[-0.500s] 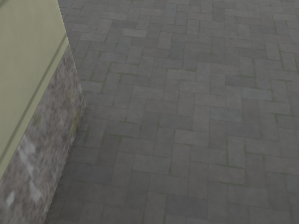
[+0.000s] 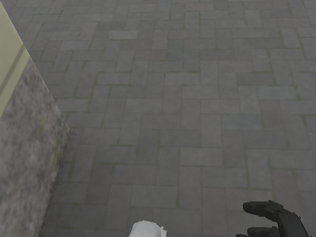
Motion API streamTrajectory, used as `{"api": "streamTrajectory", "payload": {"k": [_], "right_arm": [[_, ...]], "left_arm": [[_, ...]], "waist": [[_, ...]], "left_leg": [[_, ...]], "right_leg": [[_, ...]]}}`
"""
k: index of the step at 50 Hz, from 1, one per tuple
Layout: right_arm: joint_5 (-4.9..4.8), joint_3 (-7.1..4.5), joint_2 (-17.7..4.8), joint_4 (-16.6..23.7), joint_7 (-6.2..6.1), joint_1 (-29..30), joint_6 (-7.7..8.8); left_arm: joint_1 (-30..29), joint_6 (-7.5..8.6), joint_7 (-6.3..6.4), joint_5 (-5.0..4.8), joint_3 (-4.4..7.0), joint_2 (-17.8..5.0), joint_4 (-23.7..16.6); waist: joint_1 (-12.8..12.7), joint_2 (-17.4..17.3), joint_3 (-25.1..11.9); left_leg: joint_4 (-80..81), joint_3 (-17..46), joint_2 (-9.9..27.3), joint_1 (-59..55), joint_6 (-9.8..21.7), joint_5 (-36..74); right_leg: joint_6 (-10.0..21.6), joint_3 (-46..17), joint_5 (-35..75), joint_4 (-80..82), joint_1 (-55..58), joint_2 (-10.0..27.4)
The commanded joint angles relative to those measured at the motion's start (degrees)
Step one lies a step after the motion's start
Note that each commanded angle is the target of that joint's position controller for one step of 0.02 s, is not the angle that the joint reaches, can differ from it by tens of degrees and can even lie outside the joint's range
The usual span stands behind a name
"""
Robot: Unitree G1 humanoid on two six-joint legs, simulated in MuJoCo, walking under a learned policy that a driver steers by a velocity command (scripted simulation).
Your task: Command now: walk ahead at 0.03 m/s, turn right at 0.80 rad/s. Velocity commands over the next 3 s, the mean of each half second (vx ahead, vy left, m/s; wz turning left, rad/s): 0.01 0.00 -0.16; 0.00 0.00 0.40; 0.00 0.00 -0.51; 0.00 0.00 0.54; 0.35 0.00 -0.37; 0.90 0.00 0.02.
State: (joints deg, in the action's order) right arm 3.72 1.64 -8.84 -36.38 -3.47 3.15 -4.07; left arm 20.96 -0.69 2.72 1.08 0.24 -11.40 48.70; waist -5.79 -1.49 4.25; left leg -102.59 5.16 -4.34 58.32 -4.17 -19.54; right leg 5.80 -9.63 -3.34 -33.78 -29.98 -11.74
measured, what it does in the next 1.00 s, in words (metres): steps on the spot: left foot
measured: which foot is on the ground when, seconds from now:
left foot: up 0.00-0.48, down 0.50-1.00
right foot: down 0.00-0.46, up 0.48-1.00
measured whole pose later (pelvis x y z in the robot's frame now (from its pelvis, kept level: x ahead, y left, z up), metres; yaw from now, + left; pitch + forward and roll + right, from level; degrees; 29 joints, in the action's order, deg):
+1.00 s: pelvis -0.03 +0.08 +0.03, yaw +9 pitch +0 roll -2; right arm 1.4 -1.9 -12.2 -43.1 -4.4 -25.6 -1.2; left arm 0.5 -5.4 -1.0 3.6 -3.0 -8.6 28.7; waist 6.2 3.7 3.0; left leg -28.4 14.7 -7.4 13.1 3.5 -13.6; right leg -4.3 1.8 -15.7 -100.3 -53.9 -3.6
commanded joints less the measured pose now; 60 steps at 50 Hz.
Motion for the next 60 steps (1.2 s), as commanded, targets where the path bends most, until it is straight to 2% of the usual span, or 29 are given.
{"api": "streamTrajectory", "payload": {"k": [1,3,9,15,17,19,21,22,23,24,25,26,27,28,29,31,32,33,35,37,39,42,46,49,52,53,56,59,60], "right_arm": [[-0.16,-0.57,-2.1,6.2,-0.61,-1.1,-0.92],[0.41,-0.62,-2.3,8.2,-0.38,0.4,-1.09],[-0.38,-1.34,-3.6,10.0,0.48,1.9,-0.77],[-0.85,-2.01,-7.7,8.1,1.26,-6.6,-1.14],[-1.01,-2.02,-9.3,7.1,2.57,-10.8,-1.15],[-1.93,-1.33,-9.9,5.9,4.44,-15.4,-0.93],[-3.01,-2.82,-12.9,2.0,5.19,-25.7,-1.72],[-2.8,-3.54,-13.8,-0.9,4.79,-33.1,-2.27],[-2.75,-3.82,-13.4,-4.3,4.07,-39.7,-2.61],[-2.91,-2.97,-9.3,-8.2,3.47,-46.8,-2.12],[-3.84,-1.09,-6.7,-7.0,4.47,-46.2,-0.39],[-4.12,-1.68,-12.7,-3.1,4.26,-39.4,0.84],[-3.19,-4.22,-20.0,0.2,2.61,-29.8,2.71],[-0.7,-4.73,-19.8,1.7,1.75,-23.5,3.53],[-0.43,-4.62,-17.6,0.9,1.83,-21.4,3.97],[-1.87,-4.2,-16.0,0.5,2.42,-19.2,4.1],[-2.84,-4.01,-14.5,0.0,2.33,-20.4,4.47],[-3.24,-3.67,-12.6,-1.2,2.33,-24.1,4.19],[-3.34,-3.74,-11.3,-3.3,1.02,-31.1,3.8],[-2.7,-4.6,-10.9,-6.2,-0.21,-38.8,3.2],[-2.1,-5.26,-10.8,-7.1,-1.14,-41.8,2.91],[-1.56,-5.64,-11.3,-5.9,-1.71,-39.2,3.15],[-2.32,-5.58,-10.7,-6.0,-1.34,-37.1,3.62],[-2.39,-5.52,-10.9,-5.4,-1.04,-34.8,3.03],[-2.4,-6.11,-12.8,-3.9,-1.18,-31.5,2.29],[-2.3,-6.19,-13.3,-4.1,-1.01,-31.3,2.91],[-1.76,-6.75,-15.5,-3.3,0.73,-28.5,2.78],[-2.12,-6.66,-14.7,-4.6,1.68,-31.2,2.89],[-0.78,-6.34,-13.2,-5.4,2.13,-33.6,3.25]], "left_arm": [[1.5,-0.54,1.12,-0.22,2.09,-10.4,-5.8],[2.1,-0.89,1.21,0.29,2.65,-11.0,-6.8],[-1.3,-1.52,1.54,-0.02,3.08,-11.0,-10.3],[-4.6,-2.3,0.56,-0.09,2.11,-10.6,-10.9],[-7.6,-2.71,0.34,0.14,2.3,-12.0,-11.2],[-11.6,-2.99,0.2,-0.07,3.78,-14.5,-12.8],[-11.7,-3.27,0.12,0.14,4.51,-14.8,-13.0],[-11.5,-3.1,0.53,0.46,4.73,-13.9,-12.9],[-12.6,-3.02,1.14,1.36,4.84,-12.4,-13.0],[-17.0,-2.34,1.16,2.27,4.22,-9.1,-13.3],[-24.2,-2.32,-0.14,4.63,2.67,-4.6,-17.0],[-27.4,-1.03,-0.68,4.47,1.76,-2.4,-22.9],[-28.9,0.5,-0.08,4.79,1.4,-1.8,-25.9],[-28.4,0.92,-0.05,5.38,1.32,-3.9,-25.3],[-26.3,-0.13,-0.13,5.26,1.42,-4.9,-23.1],[-20.7,-2.96,-1.64,4.63,1.95,-5.1,-20.8],[-20.7,-3.83,-1.76,4.57,1.6,-3.8,-20.4],[-20.7,-4.32,-1.65,3.25,0.83,-2.1,-21.3],[-20.6,-4.05,-1.59,3.53,-0.22,0.5,-22.2],[-26.9,-3.47,-1.46,3.66,-1.45,3.2,-25.3],[-29.5,-3.42,-1.81,3.44,-1.84,3.5,-27.1],[-31.5,-3.07,-2.39,3.21,-2.05,2.4,-28.5],[-27.7,-3.46,-3.16,2.99,-3.0,2.3,-26.2],[-27.8,-3.78,-4.07,2.2,-3.35,1.7,-26.4],[-31.0,-2.7,-5.4,0.86,-3.11,0.6,-27.3],[-29.2,-2.75,-5.26,1.05,-2.12,-0.9,-26.6],[-24.6,-3.18,-4.84,-1.6,-1.28,-2.1,-24.8],[-16.6,-2.07,-3.57,-1.07,1.62,-5.7,-19.2],[-12.8,-0.75,-2.97,-0.71,2.38,-7.6,-18.5]], "waist": [[1.6,7.0,-10.6],[0.7,6.4,-9.5],[-0.8,8.6,-9.4],[0.5,9.3,-9.0],[2.5,10.8,-8.0],[5.1,12.2,-8.4],[8.8,14.2,-7.7],[11.5,10.3,-6.8],[14.8,1.8,-3.4],[19.4,-9.8,1.1],[17.7,-8.5,9.0],[13.3,-7.2,9.0],[9.8,-13.1,11.1],[7.1,-10.7,9.7],[5.1,-3.8,7.4],[3.3,-2.1,3.2],[4.5,-1.8,2.0],[6.0,-2.9,2.3],[9.1,-2.8,-0.8],[14.0,-4.4,-1.1],[15.9,-5.7,-5.0],[15.4,-7.6,-7.2],[13.5,-4.8,-8.0],[13.2,-4.4,-4.7],[14.7,-3.5,-2.6],[14.4,-2.6,-1.4],[12.5,-2.5,-1.2],[9.5,0.9,0.0],[8.8,6.1,-2.4]], "left_leg": [[-2.6,-2.2,-2.4,9.8,-1.9,0.5],[-2.5,-1.5,-2.6,11.4,-2.2,0.9],[-0.6,-2.1,-2.7,5.8,-2.4,3.7],[6.4,-4.8,-0.5,-7.7,-1.4,-0.9],[20.4,-4.6,0.7,-16.7,0.5,-1.5],[41.7,-5.2,1.5,-35.0,5.7,-3.8],[56.5,-8.1,2.2,-50.0,11.1,-3.9],[62.3,-10.1,1.9,-56.1,12.4,-4.9],[69.4,-9.8,1.6,-58.9,13.1,-8.6],[72.5,-5.5,1.5,-60.1,14.1,-15.0],[66.5,12.7,6.5,-59.0,12.9,-24.5],[81.6,40.1,18.5,-56.1,15.2,-25.6],[99.1,59.9,24.3,-45.0,17.2,-33.3],[97.0,52.8,20.0,-37.5,16.0,-28.8],[89.4,41.8,15.0,-31.3,12.6,-21.0],[83.8,28.4,8.6,-23.1,10.8,-14.9],[82.1,27.0,7.0,-23.7,11.2,-11.5],[81.0,26.1,5.6,-24.3,12.4,-8.7],[78.4,23.5,4.9,-34.6,14.1,0.3],[74.5,24.5,6.3,-48.1,15.7,15.4],[73.5,24.9,8.1,-58.8,17.2,21.9],[75.3,28.1,10.9,-63.8,20.0,23.5],[78.5,24.8,12.7,-63.2,20.8,20.7],[82.7,21.4,12.1,-59.1,19.9,12.9],[87.5,18.7,13.2,-51.8,19.6,2.1],[87.9,18.4,13.4,-48.5,19.4,-1.7],[88.6,13.8,14.2,-39.2,17.4,0.2],[74.6,7.9,11.3,-36.8,13.4,3.8],[63.0,2.9,7.6,-34.1,11.2,0.6]], "right_leg": [[-0.4,-26.4,-13.6,10.7,19.1,12.5],[-0.9,-28.4,-16.2,11.0,21.5,12.0],[1.9,-28.1,-22.1,14.6,24.6,12.6],[6.6,-23.5,-26.1,19.5,21.6,15.4],[5.0,-20.4,-28.7,22.7,18.6,16.2],[2.9,-14.3,-29.1,27.1,10.4,18.0],[1.1,-13.1,-34.0,29.5,4.4,20.1],[0.2,-10.3,-38.0,23.6,1.2,19.8],[-0.2,-4.4,-42.9,10.2,-3.9,16.5],[-1.2,8.1,-44.2,-19.0,-16.6,7.7],[-2.5,10.3,-40.6,-41.5,-43.5,3.4],[-4.9,5.7,-39.0,-46.6,-57.2,2.3],[-7.5,2.6,-30.5,-49.8,-58.6,5.4],[-8.3,1.4,-20.8,-57.0,-49.7,6.6],[-8.8,3.0,-15.1,-65.3,-43.2,6.4],[-10.2,6.7,-8.8,-78.2,-34.5,6.5],[-10.5,7.6,-8.1,-82.9,-34.3,6.4],[-11.5,9.1,-9.8,-86.9,-34.6,5.6],[-12.0,11.4,-10.9,-89.1,-37.0,5.5],[-12.6,12.6,-15.3,-90.0,-46.1,5.1],[-12.9,12.2,-18.0,-88.4,-49.4,5.5],[-12.2,9.9,-16.4,-83.2,-48.4,6.4],[-10.9,9.7,-14.0,-76.2,-40.5,8.5],[-9.3,8.6,-12.0,-61.8,-32.6,11.1],[-7.7,6.9,-7.7,-38.4,-18.5,13.0],[-7.4,6.1,-9.5,-32.6,-13.2,13.2],[-5.2,10.2,-13.2,-13.1,7.0,11.3],[-5.2,12.9,-15.8,4.7,20.4,6.6],[-5.1,6.3,-14.3,7.7,26.2,11.1]]}}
